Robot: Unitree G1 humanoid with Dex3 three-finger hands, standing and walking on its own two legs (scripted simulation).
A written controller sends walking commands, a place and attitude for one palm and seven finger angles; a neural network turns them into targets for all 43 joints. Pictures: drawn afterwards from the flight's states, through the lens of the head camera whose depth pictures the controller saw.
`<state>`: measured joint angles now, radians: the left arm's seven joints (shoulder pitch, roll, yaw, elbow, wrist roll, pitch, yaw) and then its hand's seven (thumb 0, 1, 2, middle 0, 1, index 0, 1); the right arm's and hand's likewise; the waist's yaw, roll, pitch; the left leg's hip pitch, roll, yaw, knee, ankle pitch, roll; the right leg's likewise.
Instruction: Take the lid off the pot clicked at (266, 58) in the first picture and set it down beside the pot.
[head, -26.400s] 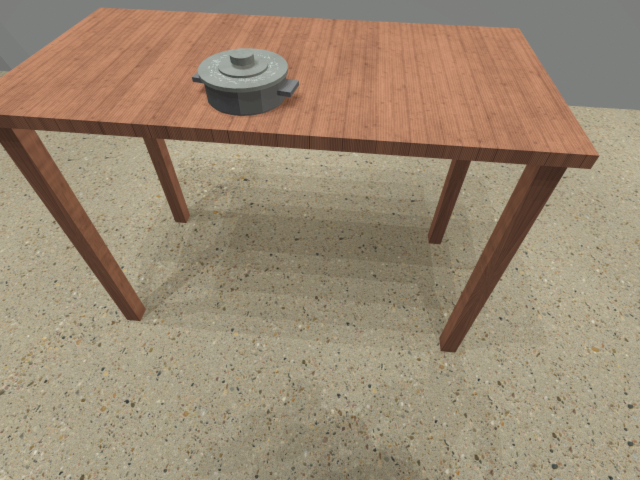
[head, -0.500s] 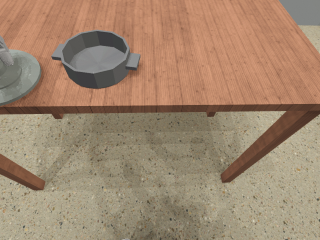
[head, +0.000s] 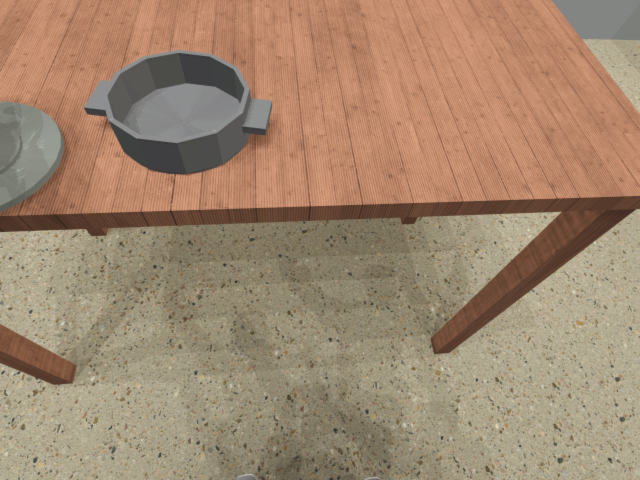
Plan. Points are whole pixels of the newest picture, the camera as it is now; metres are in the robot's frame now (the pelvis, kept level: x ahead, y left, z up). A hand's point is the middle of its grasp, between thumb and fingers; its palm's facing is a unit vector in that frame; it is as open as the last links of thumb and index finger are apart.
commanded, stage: open the fingers wide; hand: left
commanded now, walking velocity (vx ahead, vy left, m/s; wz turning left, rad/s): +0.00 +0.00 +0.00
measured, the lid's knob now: out of the picture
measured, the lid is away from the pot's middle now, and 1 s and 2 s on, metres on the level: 0.23 0.23 0.23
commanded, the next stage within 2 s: raise the empty hand in 0.16 s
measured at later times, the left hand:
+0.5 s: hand out of the picture +0.48 +0.35 +0.20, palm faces -0.31 -0.15 -0.94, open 11.1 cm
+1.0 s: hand out of the picture +0.49 +0.34 +0.25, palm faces -0.26 -0.15 -0.95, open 11.1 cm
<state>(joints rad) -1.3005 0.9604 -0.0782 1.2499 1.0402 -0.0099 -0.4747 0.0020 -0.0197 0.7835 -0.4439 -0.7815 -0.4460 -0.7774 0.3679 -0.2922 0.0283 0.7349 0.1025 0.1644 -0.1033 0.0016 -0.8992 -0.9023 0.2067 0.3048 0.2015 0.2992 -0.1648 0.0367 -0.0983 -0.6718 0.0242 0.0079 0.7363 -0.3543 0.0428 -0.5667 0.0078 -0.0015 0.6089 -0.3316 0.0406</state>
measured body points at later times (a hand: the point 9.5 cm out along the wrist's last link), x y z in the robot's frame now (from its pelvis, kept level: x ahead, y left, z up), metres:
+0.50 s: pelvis +0.00 +0.00 +0.00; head +0.08 +0.02 +0.44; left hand +0.49 +0.36 +0.26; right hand +0.02 -0.27 -0.12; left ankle -0.01 +0.09 -0.72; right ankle -0.03 -0.16 -0.72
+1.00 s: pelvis +0.01 -0.01 +0.01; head +0.09 +0.00 +0.45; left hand +0.50 +0.34 +0.30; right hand +0.00 -0.29 -0.11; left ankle -0.01 +0.09 -0.72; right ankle -0.03 -0.16 -0.72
